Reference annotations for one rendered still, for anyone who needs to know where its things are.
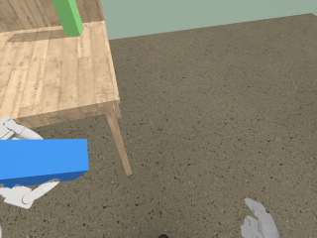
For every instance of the sponge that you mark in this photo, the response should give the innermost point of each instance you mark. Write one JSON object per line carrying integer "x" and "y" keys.
{"x": 36, "y": 161}

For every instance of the robot left hand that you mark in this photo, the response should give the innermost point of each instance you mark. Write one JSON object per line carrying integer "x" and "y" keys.
{"x": 20, "y": 195}

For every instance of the robot right hand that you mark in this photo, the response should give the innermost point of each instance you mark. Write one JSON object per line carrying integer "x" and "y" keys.
{"x": 262, "y": 227}

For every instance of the table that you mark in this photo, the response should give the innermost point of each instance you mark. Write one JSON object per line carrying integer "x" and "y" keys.
{"x": 47, "y": 77}

